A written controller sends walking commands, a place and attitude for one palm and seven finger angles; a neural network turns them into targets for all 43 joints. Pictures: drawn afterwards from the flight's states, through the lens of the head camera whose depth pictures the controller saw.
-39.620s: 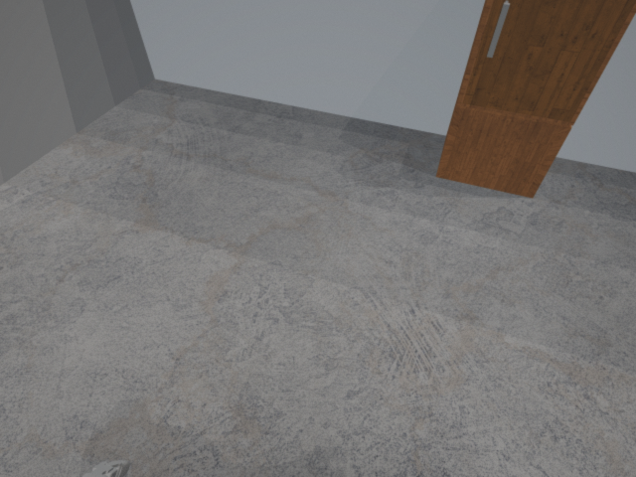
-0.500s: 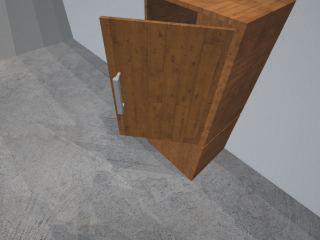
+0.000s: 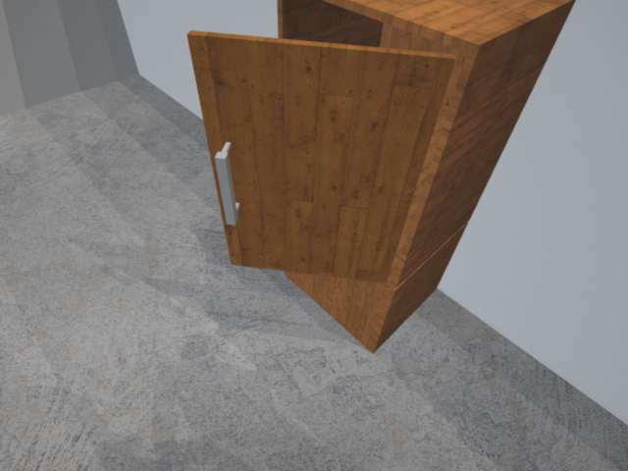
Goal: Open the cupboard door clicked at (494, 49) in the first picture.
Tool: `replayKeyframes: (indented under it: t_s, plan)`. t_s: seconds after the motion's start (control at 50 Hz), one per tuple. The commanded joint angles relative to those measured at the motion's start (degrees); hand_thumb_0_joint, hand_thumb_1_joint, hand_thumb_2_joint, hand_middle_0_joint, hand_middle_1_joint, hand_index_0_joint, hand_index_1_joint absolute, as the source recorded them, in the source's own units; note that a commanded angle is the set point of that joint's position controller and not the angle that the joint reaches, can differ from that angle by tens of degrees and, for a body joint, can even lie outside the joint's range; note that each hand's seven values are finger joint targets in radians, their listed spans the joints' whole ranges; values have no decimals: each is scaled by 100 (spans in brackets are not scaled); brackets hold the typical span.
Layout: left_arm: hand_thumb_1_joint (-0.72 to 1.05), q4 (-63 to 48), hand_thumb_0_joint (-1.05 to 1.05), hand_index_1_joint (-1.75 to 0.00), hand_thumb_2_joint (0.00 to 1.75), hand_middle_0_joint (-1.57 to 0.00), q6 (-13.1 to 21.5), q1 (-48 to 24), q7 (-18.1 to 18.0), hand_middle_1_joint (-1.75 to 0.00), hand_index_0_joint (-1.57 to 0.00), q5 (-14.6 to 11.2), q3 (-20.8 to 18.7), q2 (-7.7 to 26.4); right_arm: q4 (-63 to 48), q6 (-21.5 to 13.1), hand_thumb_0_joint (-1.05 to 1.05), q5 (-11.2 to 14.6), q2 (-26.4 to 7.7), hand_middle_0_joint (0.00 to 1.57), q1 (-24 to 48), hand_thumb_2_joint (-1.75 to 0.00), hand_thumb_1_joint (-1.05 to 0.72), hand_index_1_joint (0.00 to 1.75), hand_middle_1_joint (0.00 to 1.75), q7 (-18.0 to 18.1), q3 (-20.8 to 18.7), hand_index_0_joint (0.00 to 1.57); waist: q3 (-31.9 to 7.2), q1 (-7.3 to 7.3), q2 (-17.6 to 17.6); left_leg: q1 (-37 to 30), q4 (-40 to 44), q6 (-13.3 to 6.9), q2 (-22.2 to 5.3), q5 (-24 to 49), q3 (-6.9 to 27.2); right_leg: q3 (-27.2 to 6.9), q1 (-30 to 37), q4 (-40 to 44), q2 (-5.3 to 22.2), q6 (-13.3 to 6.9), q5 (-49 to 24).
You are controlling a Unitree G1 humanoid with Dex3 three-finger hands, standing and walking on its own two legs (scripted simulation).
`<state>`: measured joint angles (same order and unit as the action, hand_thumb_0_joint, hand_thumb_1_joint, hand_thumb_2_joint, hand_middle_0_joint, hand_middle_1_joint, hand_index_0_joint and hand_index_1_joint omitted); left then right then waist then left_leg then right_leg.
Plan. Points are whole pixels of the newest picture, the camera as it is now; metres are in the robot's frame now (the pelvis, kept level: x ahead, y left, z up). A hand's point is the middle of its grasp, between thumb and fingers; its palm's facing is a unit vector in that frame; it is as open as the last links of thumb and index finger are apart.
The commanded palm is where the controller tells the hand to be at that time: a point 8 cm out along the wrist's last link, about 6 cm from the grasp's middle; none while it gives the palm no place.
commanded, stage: shuffle to correct the standing spot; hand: left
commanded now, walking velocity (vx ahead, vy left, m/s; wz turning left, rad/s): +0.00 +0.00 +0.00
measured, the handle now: (229, 185) +0.65 +0.22 -0.04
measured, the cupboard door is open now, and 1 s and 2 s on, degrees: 39 39 39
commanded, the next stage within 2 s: come to a stop and stand still in 0.44 s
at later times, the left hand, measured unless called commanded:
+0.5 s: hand out of the picture +0.04 +0.19 -0.18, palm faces +0.01 -0.99 -0.14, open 7.4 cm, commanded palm none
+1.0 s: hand out of the picture +0.15 +0.20 -0.18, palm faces +0.05 -0.97 -0.22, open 7.3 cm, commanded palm none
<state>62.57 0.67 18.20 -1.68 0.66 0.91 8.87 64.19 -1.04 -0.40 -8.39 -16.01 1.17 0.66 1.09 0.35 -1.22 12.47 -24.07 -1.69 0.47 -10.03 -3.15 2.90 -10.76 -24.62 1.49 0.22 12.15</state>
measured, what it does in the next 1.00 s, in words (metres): steps on the spot: right foot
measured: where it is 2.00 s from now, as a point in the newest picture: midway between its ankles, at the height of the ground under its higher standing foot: outside the picture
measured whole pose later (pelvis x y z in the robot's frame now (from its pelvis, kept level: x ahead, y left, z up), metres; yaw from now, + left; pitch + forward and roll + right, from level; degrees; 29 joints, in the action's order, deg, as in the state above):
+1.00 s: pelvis +0.10 +0.01 -0.01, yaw +0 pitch -2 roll +1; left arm 57.8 -0.9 12.2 -2.5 0.8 -1.9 9.1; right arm 61.7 -0.3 -0.6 -7.9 -14.9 2.9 -1.4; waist 4.4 0.6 -0.5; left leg 6.7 -28.7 -2.4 1.4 -20.5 -6.4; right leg 3.8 -14.4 -32.6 2.0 -0.8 15.5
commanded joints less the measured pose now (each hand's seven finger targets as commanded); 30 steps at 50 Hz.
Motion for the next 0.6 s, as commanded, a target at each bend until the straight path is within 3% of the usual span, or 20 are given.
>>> replayKeyframes:
  t_s: [0.0, 0.04, 0.1, 0.2, 0.24, 0.28, 0.3, 0.32, 0.34, 0.36, 0.38, 0.4, 0.42, 0.46, 0.5, 0.54, 0.56, 0.58]
  plan:
    - [90, -170, 0, -30, 90, -20, 86, 442, -42, -30, -20, 23, -125, 533, -164, -78, 0, -9, -596, 20, -225, -90, -90, 30, 30, 13, -141, 20, 305, 13, 60, 303, 678, 25, -592, -436, 694, -529, -123, 529, 483, -196, 111]
    - [90, -128, 0, -30, 90, -20, 81, 550, -36, -30, -20, 32, -122, 455, -109, -43, 0, -33, -523, 20, -328, -90, -90, 30, 30, 4, -121, 20, 258, 15, 34, 282, 603, 44, -515, -879, 609, -586, -151, 590, 493, -225, 633]
    - [90, -173, 0, -30, 90, -20, 34, 625, -13, -30, -20, 67, -209, 528, -154, 19, 0, -67, -528, 20, -422, -90, -90, 30, 30, -20, -148, 20, 503, 42, -105, 561, 372, 17, -402, -1600, 500, -769, -383, 647, 541, -342, 1669]
    - [90, -250, 0, -30, 90, -20, 29, 808, -7, -30, -20, 50, -365, 695, -315, 14, 0, -91, -357, 20, -498, -90, -90, 30, 30, -53, -150, 20, 745, 79, -591, 908, -601, 47, -119, -1199, 28, -1396, -466, 1031, 1052, -694, 2343]
    - [90, -279, 0, -30, 90, -20, 41, 781, -4, -30, -20, 53, -402, 690, -337, -31, 0, -83, -307, 20, -601, -90, -90, 30, 30, -56, -158, 20, 724, 27, -531, 702, -598, 30, -140, -1029, -1, -1299, -571, 896, 1074, -734, 2080]
    - [90, -325, 0, -30, 90, -20, 26, 692, 4, -30, -20, 71, -405, 604, -297, -66, 0, -73, -339, 20, -807, -90, -90, 30, 30, -54, -163, 20, 788, -55, -122, 426, -227, -8, -208, -1099, 141, -967, -800, 480, 817, -665, 1851]
    - [90, -355, 0, -30, 90, -20, 17, 641, 21, -30, -20, 77, -385, 508, -253, -94, 0, -68, -412, 20, -973, -90, -90, 30, 30, -42, -172, 20, 799, -108, 301, 218, 127, -111, -410, -1133, 481, -620, -965, 37, 563, -557, 1646]
    - [90, -381, 0, -30, 90, -20, 19, 607, 41, -30, -20, 93, -358, 356, -183, -124, 0, -72, -593, 20, -1215, -90, -90, 30, 30, -15, -204, 20, 712, -168, 967, -95, 589, -326, -866, -1191, 1124, -129, -1210, -732, 207, -410, 1336]
    - [90, -457, 0, -30, 90, -20, 42, 480, 51, -30, -20, 116, -315, 191, -119, -136, 0, -80, -761, 20, -1480, -90, -90, 30, 30, 30, -239, 20, 691, -244, 1400, -455, 1075, -685, -1409, -1125, 1905, 321, -1677, -1596, -50, -274, 1344]
    - [90, -572, 0, -30, 90, -20, 84, 243, 57, -30, -20, 131, -278, 177, -97, -157, 0, -82, -709, 20, -1641, -90, -90, 30, 30, 66, -217, 20, 738, -306, 1304, -915, 1168, -1067, -1690, -336, 2270, 233, -2296, -2312, -37, -284, 1803]
    - [90, -608, 0, -30, 90, -20, 119, 69, 62, -30, -20, 114, -278, 131, -91, -183, 0, -95, -656, 20, -1644, -90, -90, 30, 30, 77, -201, 20, 672, -319, 970, -1092, 1061, -1300, -1865, 455, 2291, 102, -2550, -2794, 135, -316, 1931]
    - [90, -625, 0, -30, 90, -20, 142, -51, 77, -30, -20, 95, -280, 99, -125, -207, 0, -105, -613, 20, -1539, -90, -90, 30, 30, 75, -176, 20, 591, -282, 708, -1065, 955, -1375, -1863, 1010, 2089, 6, -2502, -2937, 265, -317, 1867]
    - [90, -640, 0, -30, 90, -20, 152, -105, 91, -30, -20, 86, -281, 41, -146, -224, 0, -113, -586, 20, -1440, -90, -90, 30, 30, 73, -165, 20, 507, -235, 542, -920, 908, -1344, -1774, 1298, 1814, 19, -2279, -2847, 320, -299, 1757]
    - [90, -624, 0, -30, 90, -20, 129, -56, 129, -30, -20, 77, -258, -93, -187, -248, 0, -108, -550, 20, -1185, -90, -90, 30, 30, 80, -160, 20, 357, -90, 546, -646, 866, -1219, -1498, 1516, 1294, 184, -1704, -2229, 290, -259, 1477]
    - [90, -575, 0, -30, 90, -20, 93, 82, 131, -30, -20, 80, -259, -135, -182, -229, 0, -92, -582, 20, -1096, -90, -90, 30, 30, 73, -166, 20, 367, -3, 696, -217, 862, -1078, -1297, 1157, 965, 345, -1071, -1719, 180, -227, 1017]
    - [90, -496, 0, -30, 90, -20, 91, 262, 108, -30, -20, 86, -289, -119, -163, -195, 0, -76, -530, 20, -1044, -90, -90, 30, 30, 82, -168, 20, 384, 117, 532, 120, 663, -897, -1142, 678, 793, 434, -403, -986, 73, -213, 478]
    - [90, -426, 0, -30, 90, -20, 108, 381, 78, -30, -20, 91, -312, -54, -161, -182, 0, -59, -430, 20, -986, -90, -90, 30, 30, 95, -144, 20, 425, 213, 321, 351, 394, -709, -1023, 645, 674, 354, 39, -405, 118, -196, 82]
    - [90, -338, 0, -30, 90, -20, 140, 572, 36, -30, -20, 88, -340, 147, -162, -199, 0, -19, -286, 20, -1000, -90, -90, 30, 30, 100, -114, 20, 393, 288, 9, 769, 28, -452, -806, 368, 464, -116, 687, -155, 437, -259, -347]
